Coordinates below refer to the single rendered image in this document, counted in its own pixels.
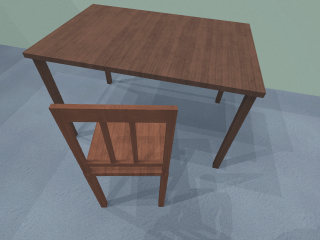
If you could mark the chair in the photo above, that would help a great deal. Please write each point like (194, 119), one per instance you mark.
(128, 140)

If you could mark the table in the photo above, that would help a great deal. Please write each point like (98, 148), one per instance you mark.
(188, 50)

